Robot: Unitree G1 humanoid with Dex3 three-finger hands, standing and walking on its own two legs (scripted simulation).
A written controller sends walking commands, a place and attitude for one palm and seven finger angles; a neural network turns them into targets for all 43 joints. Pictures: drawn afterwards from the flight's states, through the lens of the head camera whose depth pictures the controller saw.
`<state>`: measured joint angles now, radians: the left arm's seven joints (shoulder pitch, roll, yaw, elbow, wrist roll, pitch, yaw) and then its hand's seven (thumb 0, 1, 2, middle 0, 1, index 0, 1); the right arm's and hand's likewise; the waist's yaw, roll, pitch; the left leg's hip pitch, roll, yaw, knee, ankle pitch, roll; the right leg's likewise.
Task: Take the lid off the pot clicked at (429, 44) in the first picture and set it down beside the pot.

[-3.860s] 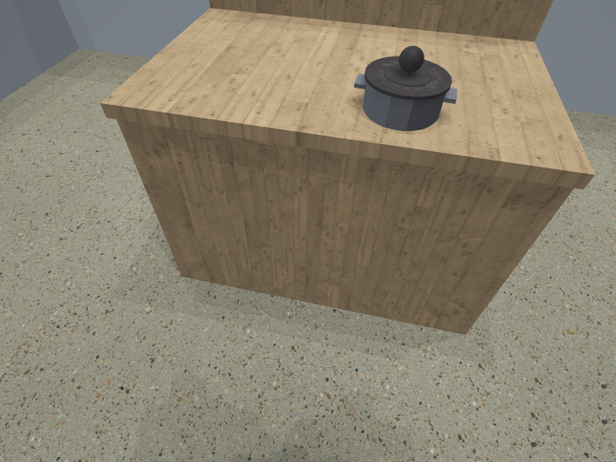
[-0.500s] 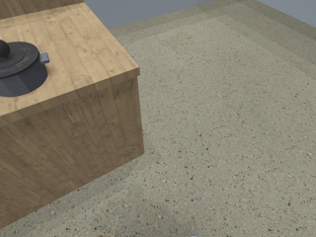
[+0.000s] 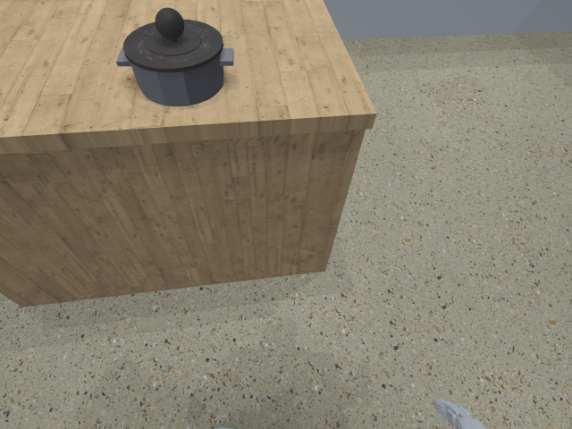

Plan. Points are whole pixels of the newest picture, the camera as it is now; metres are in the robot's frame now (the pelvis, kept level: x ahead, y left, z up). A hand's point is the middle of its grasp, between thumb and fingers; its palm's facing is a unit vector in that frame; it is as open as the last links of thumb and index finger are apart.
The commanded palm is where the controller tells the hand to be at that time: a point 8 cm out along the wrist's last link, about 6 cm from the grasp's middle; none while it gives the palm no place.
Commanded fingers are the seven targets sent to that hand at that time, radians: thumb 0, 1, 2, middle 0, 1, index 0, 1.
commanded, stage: turn to face it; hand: left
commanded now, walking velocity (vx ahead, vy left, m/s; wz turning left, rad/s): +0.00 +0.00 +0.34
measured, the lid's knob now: (169, 23) +0.76 +0.29 +0.14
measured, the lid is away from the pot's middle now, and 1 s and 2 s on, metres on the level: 0.00 0.00 0.00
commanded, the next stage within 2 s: take the last steps up to it in 0.34 s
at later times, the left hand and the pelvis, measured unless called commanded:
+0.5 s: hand out of the picture +0.04 +0.16 -0.13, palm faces +0.20 -0.94 -0.28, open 7.4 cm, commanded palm none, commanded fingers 0.00 0.90 0.90 -0.20 -0.30 -0.20 -0.30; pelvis +0.00 -0.04 +0.02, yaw +10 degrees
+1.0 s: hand out of the picture -0.01 +0.20 -0.16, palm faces +0.28 -0.94 -0.17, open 7.4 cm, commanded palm none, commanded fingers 0.00 0.90 0.90 -0.20 -0.30 -0.20 -0.30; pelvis +0.06 +0.02 +0.02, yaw +13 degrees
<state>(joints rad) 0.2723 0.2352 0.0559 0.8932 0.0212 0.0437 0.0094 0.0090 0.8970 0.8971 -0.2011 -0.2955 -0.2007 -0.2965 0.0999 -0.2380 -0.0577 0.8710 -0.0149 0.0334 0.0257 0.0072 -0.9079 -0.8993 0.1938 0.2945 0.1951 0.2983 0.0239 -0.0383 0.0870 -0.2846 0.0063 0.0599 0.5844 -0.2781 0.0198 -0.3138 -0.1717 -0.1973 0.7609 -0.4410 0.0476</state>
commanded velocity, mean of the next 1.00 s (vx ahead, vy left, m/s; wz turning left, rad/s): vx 0.17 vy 0.01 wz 0.13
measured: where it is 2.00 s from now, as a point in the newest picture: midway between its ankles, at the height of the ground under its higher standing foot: (276, 383)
